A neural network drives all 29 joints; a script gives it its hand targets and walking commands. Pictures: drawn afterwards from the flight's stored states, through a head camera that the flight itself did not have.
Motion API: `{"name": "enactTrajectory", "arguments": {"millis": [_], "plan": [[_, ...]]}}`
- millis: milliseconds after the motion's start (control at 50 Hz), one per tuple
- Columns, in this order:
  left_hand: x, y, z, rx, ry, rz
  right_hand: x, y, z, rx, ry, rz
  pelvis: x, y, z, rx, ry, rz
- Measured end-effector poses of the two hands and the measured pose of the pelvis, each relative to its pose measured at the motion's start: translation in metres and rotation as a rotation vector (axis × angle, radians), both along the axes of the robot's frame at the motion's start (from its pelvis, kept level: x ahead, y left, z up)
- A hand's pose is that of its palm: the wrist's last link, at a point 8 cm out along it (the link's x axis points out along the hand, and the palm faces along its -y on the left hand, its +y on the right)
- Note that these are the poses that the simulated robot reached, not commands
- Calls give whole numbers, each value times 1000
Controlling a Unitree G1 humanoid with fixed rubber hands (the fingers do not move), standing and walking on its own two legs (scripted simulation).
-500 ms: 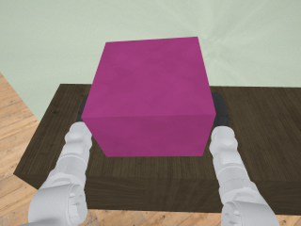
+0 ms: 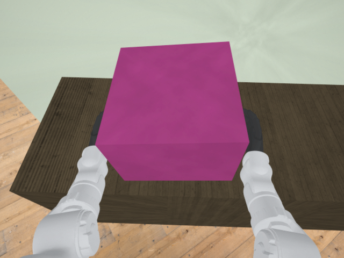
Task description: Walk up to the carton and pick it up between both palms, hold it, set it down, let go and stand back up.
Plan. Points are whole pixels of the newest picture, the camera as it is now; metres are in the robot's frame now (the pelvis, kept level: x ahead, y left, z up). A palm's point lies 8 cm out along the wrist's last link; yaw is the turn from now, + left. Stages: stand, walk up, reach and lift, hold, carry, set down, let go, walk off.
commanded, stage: set down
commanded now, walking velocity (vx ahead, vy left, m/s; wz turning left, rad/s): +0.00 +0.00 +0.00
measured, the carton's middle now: (175, 113) +0.46 +0.00 +0.02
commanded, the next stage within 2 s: none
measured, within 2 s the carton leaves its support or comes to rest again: rests again in 0.98 s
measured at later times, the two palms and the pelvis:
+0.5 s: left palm (104, 147) +0.39 +0.19 -0.04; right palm (244, 151) +0.38 -0.18 -0.02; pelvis +0.01 +0.01 -0.01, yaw +0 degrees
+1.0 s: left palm (113, 151) +0.41 +0.18 -0.10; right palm (240, 169) +0.36 -0.19 -0.10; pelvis +0.01 +0.03 -0.02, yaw -2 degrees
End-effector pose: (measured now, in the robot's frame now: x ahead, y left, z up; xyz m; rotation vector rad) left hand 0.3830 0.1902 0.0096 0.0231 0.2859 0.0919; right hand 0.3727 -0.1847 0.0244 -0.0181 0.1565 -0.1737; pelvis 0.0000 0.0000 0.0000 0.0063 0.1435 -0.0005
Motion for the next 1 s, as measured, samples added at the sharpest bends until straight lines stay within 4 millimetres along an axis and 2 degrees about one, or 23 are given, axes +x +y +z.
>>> {"name": "enactTrajectory", "arguments": {"millis": [560, 800, 1000], "plan": [[13, 2, -60, 15, 56, -32, 5, 3, -56, -30, 70, -19, 14, 16, -9, -23, 225, -2], [21, -4, -96, 31, 100, -78, -3, -3, -95, -40, 128, -51, 15, 23, -17, -39, 354, -10], [28, -7, -107, 52, 37, -106, -12, -5, -126, -21, 182, -78, 15, 29, -23, -50, 438, -15]]}}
